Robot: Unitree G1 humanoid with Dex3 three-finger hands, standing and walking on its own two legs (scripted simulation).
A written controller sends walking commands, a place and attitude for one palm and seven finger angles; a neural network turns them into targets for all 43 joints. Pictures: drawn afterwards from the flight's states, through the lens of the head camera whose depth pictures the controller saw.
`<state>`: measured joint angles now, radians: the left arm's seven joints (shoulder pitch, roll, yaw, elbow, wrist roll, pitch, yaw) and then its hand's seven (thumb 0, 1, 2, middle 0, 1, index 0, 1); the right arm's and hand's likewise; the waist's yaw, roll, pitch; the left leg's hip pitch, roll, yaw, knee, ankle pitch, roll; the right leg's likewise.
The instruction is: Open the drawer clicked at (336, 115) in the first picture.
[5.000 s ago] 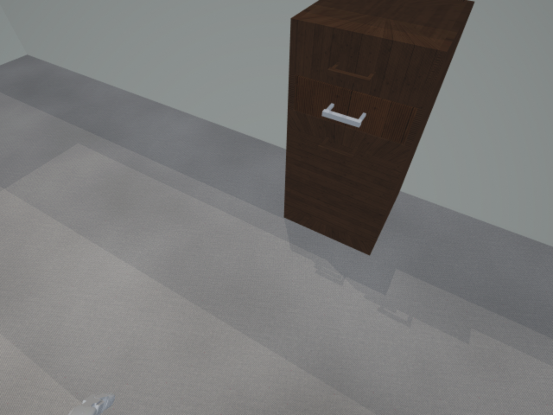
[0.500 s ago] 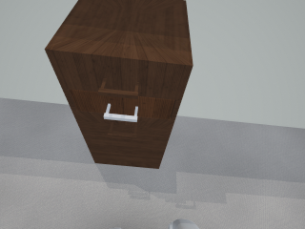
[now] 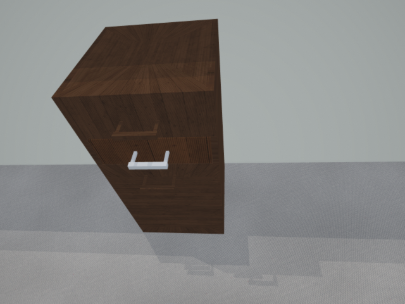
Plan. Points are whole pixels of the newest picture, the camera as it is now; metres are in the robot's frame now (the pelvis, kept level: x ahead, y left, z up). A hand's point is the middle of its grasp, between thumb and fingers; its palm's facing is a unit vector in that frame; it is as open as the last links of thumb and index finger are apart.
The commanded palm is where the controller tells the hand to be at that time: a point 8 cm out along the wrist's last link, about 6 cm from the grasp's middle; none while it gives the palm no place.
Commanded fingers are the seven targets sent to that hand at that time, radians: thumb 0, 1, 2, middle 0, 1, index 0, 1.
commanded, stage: come to a stop and stand still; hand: left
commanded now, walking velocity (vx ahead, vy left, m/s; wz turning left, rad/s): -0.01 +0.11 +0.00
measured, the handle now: (149, 160) +0.54 +0.22 -0.12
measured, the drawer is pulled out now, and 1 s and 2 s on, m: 0.00 0.00 0.00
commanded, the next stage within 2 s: look again from close up in 0.64 s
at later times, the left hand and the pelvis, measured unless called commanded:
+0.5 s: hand out of the picture +0.00 +0.24 -0.19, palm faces +0.06 -0.98 -0.20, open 7.4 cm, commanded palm none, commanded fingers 0.00 0.90 0.90 -0.20 -0.30 -0.20 -0.30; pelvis +0.01 +0.06 -0.01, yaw +0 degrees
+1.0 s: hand out of the picture +0.02 +0.26 -0.18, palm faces -0.02 -0.97 -0.24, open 7.3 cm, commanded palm none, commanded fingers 0.00 0.90 0.90 -0.20 -0.30 -0.20 -0.30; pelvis +0.00 +0.07 -0.01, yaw -1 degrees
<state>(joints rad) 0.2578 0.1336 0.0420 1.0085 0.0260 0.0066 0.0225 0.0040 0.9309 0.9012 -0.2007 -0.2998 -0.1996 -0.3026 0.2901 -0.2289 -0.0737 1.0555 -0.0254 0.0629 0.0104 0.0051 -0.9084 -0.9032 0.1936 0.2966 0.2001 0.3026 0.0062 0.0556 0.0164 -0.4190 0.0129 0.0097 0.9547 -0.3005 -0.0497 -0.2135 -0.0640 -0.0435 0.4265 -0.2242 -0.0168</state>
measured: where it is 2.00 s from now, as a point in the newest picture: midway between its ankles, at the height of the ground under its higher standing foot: outside the picture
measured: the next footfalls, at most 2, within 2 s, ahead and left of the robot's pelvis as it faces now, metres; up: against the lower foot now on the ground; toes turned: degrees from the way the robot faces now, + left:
left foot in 0.26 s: +0.01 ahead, +0.17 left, +0.00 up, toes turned -2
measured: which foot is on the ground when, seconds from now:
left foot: up 0.00-0.24, down 0.26-1.00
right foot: down 0.00-1.00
